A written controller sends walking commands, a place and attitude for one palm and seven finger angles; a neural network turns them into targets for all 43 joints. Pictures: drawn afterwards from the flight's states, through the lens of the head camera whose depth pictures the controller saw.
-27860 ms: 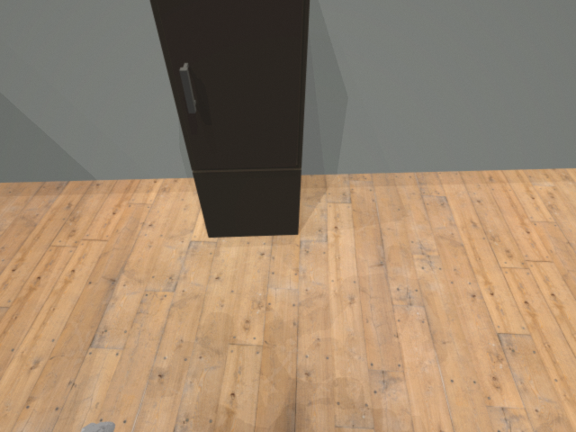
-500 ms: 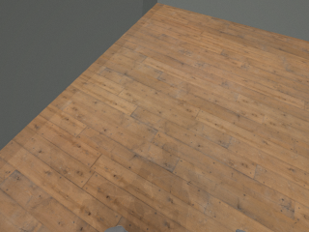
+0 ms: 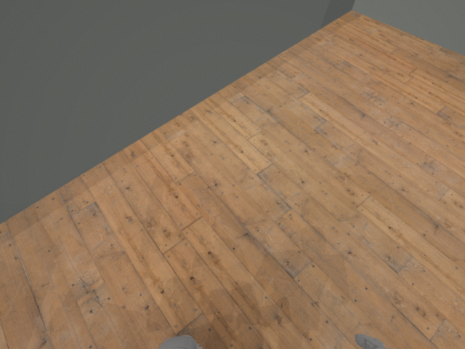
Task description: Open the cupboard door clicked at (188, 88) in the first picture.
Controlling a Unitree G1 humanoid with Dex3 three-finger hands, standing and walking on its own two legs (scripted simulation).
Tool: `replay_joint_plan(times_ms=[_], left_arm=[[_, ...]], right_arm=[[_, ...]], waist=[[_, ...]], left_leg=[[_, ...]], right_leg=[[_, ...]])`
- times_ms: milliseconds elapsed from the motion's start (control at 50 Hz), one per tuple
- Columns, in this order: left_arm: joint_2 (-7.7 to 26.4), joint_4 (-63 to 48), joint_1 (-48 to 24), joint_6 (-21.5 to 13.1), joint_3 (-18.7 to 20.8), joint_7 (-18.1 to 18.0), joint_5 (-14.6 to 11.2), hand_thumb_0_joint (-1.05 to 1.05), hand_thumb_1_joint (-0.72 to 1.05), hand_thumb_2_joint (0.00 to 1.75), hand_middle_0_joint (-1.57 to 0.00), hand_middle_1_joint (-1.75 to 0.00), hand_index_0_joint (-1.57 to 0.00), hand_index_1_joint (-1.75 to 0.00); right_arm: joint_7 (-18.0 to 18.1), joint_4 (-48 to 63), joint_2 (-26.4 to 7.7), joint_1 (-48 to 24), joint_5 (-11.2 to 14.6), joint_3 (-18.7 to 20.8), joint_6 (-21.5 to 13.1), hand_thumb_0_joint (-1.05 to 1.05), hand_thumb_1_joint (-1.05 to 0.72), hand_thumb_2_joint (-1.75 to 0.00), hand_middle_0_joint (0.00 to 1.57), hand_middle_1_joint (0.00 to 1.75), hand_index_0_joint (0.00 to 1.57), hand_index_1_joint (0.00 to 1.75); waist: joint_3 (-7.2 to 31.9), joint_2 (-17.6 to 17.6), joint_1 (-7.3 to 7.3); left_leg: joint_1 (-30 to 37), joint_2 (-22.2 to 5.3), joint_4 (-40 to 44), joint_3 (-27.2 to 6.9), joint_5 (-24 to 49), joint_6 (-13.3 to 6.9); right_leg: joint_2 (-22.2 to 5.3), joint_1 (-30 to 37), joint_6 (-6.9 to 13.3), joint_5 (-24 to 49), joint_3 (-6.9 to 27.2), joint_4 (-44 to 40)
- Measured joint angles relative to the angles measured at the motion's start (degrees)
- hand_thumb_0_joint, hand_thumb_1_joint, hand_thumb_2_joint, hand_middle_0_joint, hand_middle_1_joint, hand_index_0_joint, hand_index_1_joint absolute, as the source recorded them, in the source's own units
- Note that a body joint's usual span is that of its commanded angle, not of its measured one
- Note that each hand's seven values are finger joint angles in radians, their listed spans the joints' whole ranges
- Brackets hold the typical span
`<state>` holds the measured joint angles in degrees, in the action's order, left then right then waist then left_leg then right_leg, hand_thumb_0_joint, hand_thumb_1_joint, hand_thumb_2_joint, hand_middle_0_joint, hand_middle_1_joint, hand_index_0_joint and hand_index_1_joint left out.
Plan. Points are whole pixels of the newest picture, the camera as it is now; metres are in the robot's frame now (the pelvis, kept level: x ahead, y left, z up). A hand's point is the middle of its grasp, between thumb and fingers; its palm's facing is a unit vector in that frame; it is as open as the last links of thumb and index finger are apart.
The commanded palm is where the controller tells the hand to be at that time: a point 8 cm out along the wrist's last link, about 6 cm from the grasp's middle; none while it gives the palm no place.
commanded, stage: turn to face it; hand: left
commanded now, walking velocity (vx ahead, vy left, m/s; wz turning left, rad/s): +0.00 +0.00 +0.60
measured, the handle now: out of the picture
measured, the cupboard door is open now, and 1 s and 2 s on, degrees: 46 46 46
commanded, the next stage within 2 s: none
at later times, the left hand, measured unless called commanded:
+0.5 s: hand out of the picture +0.04 +0.18 -0.15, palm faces +0.31 -0.91 -0.28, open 7.4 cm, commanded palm none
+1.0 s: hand out of the picture -0.05 +0.17 -0.16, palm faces +0.60 -0.74 -0.31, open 7.4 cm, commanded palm none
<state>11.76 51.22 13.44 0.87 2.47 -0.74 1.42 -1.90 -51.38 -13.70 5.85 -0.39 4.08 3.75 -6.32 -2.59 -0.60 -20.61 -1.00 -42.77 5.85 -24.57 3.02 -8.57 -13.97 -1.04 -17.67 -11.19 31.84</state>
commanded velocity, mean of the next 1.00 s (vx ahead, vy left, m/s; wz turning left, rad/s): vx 0.00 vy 0.00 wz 0.60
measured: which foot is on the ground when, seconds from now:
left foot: up 0.00-0.02, down 0.04-0.36, up 0.38-0.64, down 0.66-0.96, up 0.98-1.00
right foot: down 0.00-0.04, up 0.06-0.34, down 0.36-0.66, up 0.68-0.94, down 0.96-1.00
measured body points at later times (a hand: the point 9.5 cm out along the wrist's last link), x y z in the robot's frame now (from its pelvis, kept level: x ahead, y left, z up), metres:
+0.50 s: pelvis +0.00 -0.04 +0.00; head +0.05 -0.04 +0.44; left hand +0.02 +0.23 -0.13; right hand +0.16 -0.28 -0.15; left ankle -0.04 +0.08 -0.67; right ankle +0.05 -0.16 -0.74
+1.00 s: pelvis +0.00 -0.07 -0.01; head +0.04 -0.05 +0.44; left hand -0.08 +0.21 -0.13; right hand +0.22 -0.23 -0.16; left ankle -0.04 +0.07 -0.72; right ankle +0.09 -0.17 -0.74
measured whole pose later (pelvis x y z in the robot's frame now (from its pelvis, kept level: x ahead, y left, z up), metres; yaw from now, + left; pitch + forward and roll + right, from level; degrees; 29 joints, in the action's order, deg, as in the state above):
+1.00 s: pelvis +0.00 -0.07 -0.01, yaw +37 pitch +0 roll +0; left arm 14.2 48.7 9.8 1.7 3.9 -0.8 1.0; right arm -0.9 -52.1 -13.9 10.0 -1.0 4.6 4.2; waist -5.1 1.5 0.1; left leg -25.1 1.5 -43.7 -5.6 -22.4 1.3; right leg -2.5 -17.1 -0.6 -17.1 -2.9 34.2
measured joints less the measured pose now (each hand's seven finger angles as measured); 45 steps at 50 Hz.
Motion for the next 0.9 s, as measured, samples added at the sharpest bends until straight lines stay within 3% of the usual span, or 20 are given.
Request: replay_joint_plan(times_ms=[40,60,100,140,180,280,360,380,420,460,500,600,640,660,720,780,900], left_arm=[[0.2,0.2,0.9,0.3,0.3,0.3,-0.4,0.01,0.91,0.89,-0.2,-0.3,-0.2,-0.3],[0.5,0.4,1.0,0.7,0.4,0.4,-0.7,0.01,0.91,0.89,-0.2,-0.3,-0.2,-0.3],[1.7,1.0,-0.3,2.2,0.9,0.2,-0.6,0.01,0.91,0.89,-0.2,-0.3,-0.2,-0.3],[2.3,1.5,-1.8,3.0,1.3,0.0,-0.7,0.01,0.91,0.89,-0.2,-0.3,-0.2,-0.3],[2.7,1.3,-3.0,3.2,1.5,0.1,-0.7,0.01,0.91,0.9,-0.2,-0.3,-0.2,-0.3],[2.9,-0.7,-4.9,2.6,1.6,0.3,-1.0,0.01,0.91,0.9,-0.2,-0.3,-0.2,-0.3],[3.0,-2.6,-4.9,1.3,1.3,0.4,-0.9,0.01,0.91,0.9,-0.2,-0.3,-0.2,-0.3],[3.0,-3.0,-4.8,0.6,1.3,0.2,-0.6,0.01,0.91,0.9,-0.2,-0.3,-0.2,-0.3],[2.0,-2.9,-4.9,0.4,0.9,-0.1,-0.4,0.0,0.91,0.9,-0.2,-0.3,-0.2,-0.3],[1.0,-2.8,-4.3,0.5,0.5,-0.4,-0.3,0.0,0.91,0.9,-0.2,-0.3,-0.2,-0.3],[0.5,-2.4,-3.6,0.7,0.3,-0.5,-0.1,0.0,0.91,0.9,-0.2,-0.3,-0.2,-0.3],[0.2,-1.6,-2.5,0.4,-0.2,0.0,0.0,0.01,0.91,0.9,-0.2,-0.3,-0.2,-0.3],[0.3,-1.4,-1.8,0.6,-0.1,0.3,-0.3,0.01,0.91,0.89,-0.2,-0.3,-0.2,-0.3],[0.3,-1.6,-1.2,0.8,0.0,0.4,-0.5,0.01,0.91,0.89,-0.2,-0.3,-0.2,-0.3],[1.9,-0.5,-2.2,2.7,0.8,0.3,-0.6,0.01,0.91,0.89,-0.2,-0.3,-0.2,-0.3],[2.8,0.4,-3.5,3.4,1.5,0.2,-0.7,0.01,0.91,0.89,-0.2,-0.3,-0.2,-0.3],[3.0,-1.1,-4.6,2.6,1.8,0.4,-1.0,0.01,0.91,0.9,-0.2,-0.3,-0.2,-0.3]], right_arm=[[-0.1,0.8,-0.3,0.1,-0.1,-0.5,-0.8,0.01,-0.91,-0.9,0.2,0.3,0.19,0.3],[-0.1,1.1,-0.3,0.1,-0.3,-0.4,-1.4,0.01,-0.91,-0.9,0.2,0.3,0.19,0.3],[0.3,1.2,0.4,0.0,-0.6,-0.6,-1.9,0.0,-0.91,-0.9,0.2,0.3,0.2,0.3],[1.0,1.1,0.9,0.6,-0.8,-1.0,-2.2,0.0,-0.91,-0.9,0.2,0.3,0.2,0.3],[1.5,0.7,1.1,1.4,-0.9,-1.2,-2.2,0.0,-0.91,-0.89,0.2,0.3,0.2,0.3],[1.6,-0.4,1.1,3.1,-1.1,-1.1,-1.6,0.0,-0.91,-0.89,0.2,0.3,0.2,0.3],[1.3,-0.6,0.7,4.6,-0.8,-0.4,-0.5,0.0,-0.9,-0.89,0.2,0.3,0.2,0.3],[1.2,-0.7,0.5,4.5,-0.5,-0.1,-0.2,0.0,-0.9,-0.89,0.2,0.3,0.2,0.3],[1.0,-1.1,-0.6,4.0,-0.5,0.6,0.4,0.01,-0.91,-0.89,0.2,0.3,0.2,0.3],[0.7,-1.5,-1.2,3.6,-0.6,1.1,0.9,0.01,-0.91,-0.89,0.2,0.3,0.2,0.3],[0.4,-1.6,-1.1,3.4,-0.4,1.2,1.1,0.01,-0.91,-0.89,0.2,0.3,0.2,0.3],[0.0,-0.9,-0.3,2.9,-0.1,0.5,0.4,0.01,-0.91,-0.9,0.2,0.3,0.19,0.3],[-0.1,-0.2,-0.3,2.9,-0.1,0.2,-0.2,0.01,-0.91,-0.9,0.2,0.3,0.19,0.3],[-0.3,0.4,-0.8,3.2,-0.1,0.0,-0.7,0.01,-0.91,-0.9,0.2,0.3,0.19,0.3],[0.4,0.7,0.2,2.7,-0.8,-0.3,-1.8,0.0,-0.91,-0.9,0.2,0.3,0.2,0.3],[1.3,0.6,0.8,3.4,-1.1,-0.7,-2.0,0.0,-0.91,-0.89,0.2,0.3,0.2,0.3],[1.4,-0.3,0.8,4.1,-1.2,-0.7,-1.1,0.0,-0.91,-0.89,0.2,0.3,0.2,0.3]], waist=[[0.5,0.2,-0.11],[0.8,0.3,0.11],[0.1,-0.7,-0.15],[-0.1,-0.5,-0.2],[-0.2,0.0,-0.29],[0.3,2.2,0.2],[1.6,3.2,0.9],[1.7,3.0,0.64],[0.8,4.2,1.14],[0.5,4.3,1.51],[0.5,3.2,1.8],[0.2,0.0,1.35],[0.3,-0.5,1.26],[1.1,0.2,1.23],[0.6,-1.0,1.1],[0.6,-0.3,0.94],[0.7,2.6,0.96]], left_leg=[[3.8,-0.3,9.3,0.2,8.4,-1.3],[3.5,-0.2,9.7,-0.5,8.7,-2.6],[2.0,0.5,6.7,-1.6,6.7,-4.2],[1.9,0.7,7.0,-3.3,6.6,-4.4],[2.5,0.8,8.9,-4.9,8.1,-3.8],[3.3,0.6,11.9,-8.6,10.4,-2.8],[1.1,1.4,9.0,-11.5,9.5,-1.3],[-0.6,1.8,5.5,-11.3,5.5,-1.2],[-4.4,2.0,-6.4,-10.3,-1.7,-1.3],[-7.2,1.6,-16.6,-7.9,-2.8,-1.0],[-7.3,0.8,-18.8,-5.2,-2.9,-0.3],[-1.4,0.1,-3.7,-1.0,-1.5,0.1],[2.1,0.2,5.0,-0.4,3.7,-0.4],[3.4,-0.3,9.0,-1.4,8.3,-1.7],[0.8,0.7,5.7,-3.0,8.0,-4.2],[0.8,0.9,7.4,-5.3,8.7,-3.8],[1.1,1.0,11.1,-10.0,12.0,-2.6]], right_leg=[[-0.4,-1.3,-0.7,-2.1,-1.6,3.9],[-0.5,-3.1,-1.8,-5.6,-1.1,8.5],[0.5,-7.2,-3.0,-12.0,3.5,19.5],[2.3,-10.6,-3.7,-12.2,6.4,27.2],[3.3,-12.5,-4.0,-10.0,8.1,29.8],[5.0,-10.9,-3.7,-8.1,9.8,20.6],[6.0,-3.9,-2.5,-2.8,9.8,3.0],[5.6,-3.8,-1.6,0.7,9.9,1.4],[5.2,-3.7,-0.1,0.8,8.2,3.3],[4.4,-2.4,0.3,0.3,6.8,2.5],[3.4,-1.0,0.3,0.8,5.8,0.7],[0.5,0.1,-0.5,0.9,3.0,0.0],[-0.4,-0.7,-1.2,-0.7,1.6,2.7],[-0.3,-2.1,-1.6,-1.9,0.8,5.3],[1.0,-8.3,-3.2,-12.1,5.6,20.2],[3.4,-12.1,-3.4,-10.6,8.2,27.8],[6.1,-8.8,-2.8,-7.8,9.5,15.9]])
